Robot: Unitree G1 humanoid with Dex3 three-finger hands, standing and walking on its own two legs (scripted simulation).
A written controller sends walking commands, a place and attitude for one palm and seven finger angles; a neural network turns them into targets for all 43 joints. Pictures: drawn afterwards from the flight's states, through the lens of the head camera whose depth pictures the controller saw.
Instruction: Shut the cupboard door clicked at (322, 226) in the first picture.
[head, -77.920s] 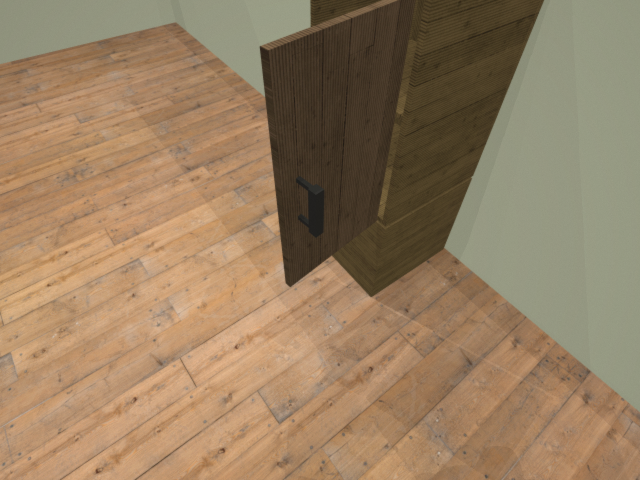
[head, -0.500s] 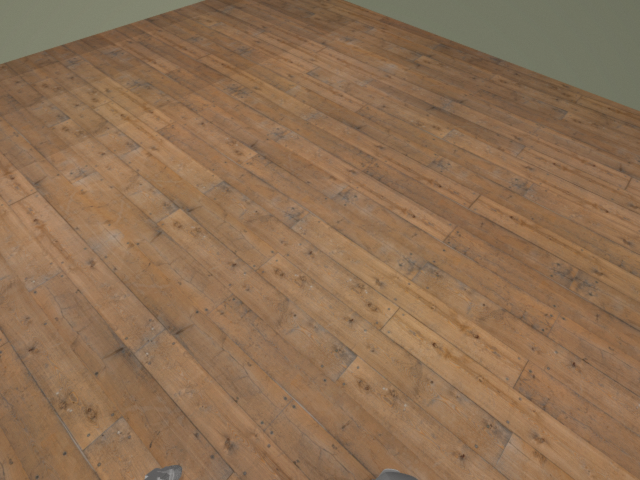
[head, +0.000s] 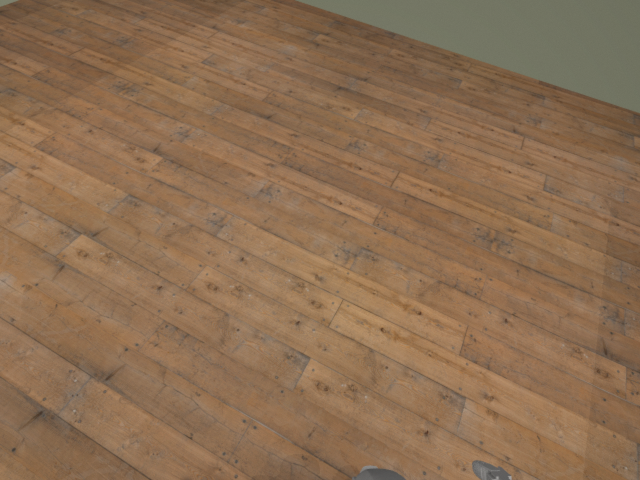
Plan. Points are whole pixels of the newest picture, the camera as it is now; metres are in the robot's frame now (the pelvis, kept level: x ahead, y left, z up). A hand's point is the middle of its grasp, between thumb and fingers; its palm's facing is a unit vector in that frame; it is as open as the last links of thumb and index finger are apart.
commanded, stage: turn to face it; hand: left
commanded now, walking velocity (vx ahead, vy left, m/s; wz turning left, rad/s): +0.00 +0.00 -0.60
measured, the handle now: out of the picture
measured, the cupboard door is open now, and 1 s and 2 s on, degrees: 7 7 7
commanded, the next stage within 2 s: none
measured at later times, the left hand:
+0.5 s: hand (223, 452) +0.17 +0.14 -0.16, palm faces -0.31 -0.92 -0.24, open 7.4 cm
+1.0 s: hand (267, 385) +0.26 +0.10 -0.15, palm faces -0.58 -0.78 -0.23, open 7.4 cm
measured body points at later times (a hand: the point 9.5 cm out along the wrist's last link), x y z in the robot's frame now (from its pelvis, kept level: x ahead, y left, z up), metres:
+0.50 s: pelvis +0.02 -0.02 +0.00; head +0.07 -0.04 +0.45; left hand +0.19 +0.19 -0.14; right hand +0.01 -0.30 -0.14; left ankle +0.06 +0.11 -0.68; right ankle -0.02 -0.14 -0.73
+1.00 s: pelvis +0.04 +0.00 +0.00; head +0.08 -0.02 +0.45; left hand +0.29 +0.14 -0.13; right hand -0.08 -0.23 -0.14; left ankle +0.10 +0.10 -0.73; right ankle -0.06 -0.11 -0.70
